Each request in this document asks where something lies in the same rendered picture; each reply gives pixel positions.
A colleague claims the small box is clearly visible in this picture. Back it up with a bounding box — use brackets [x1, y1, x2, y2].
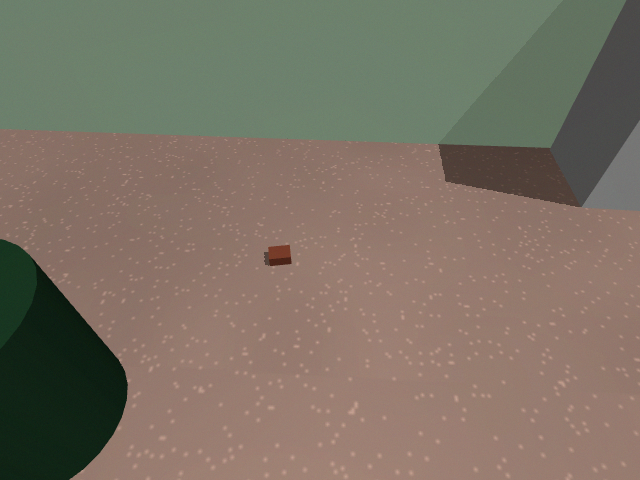
[268, 245, 292, 266]

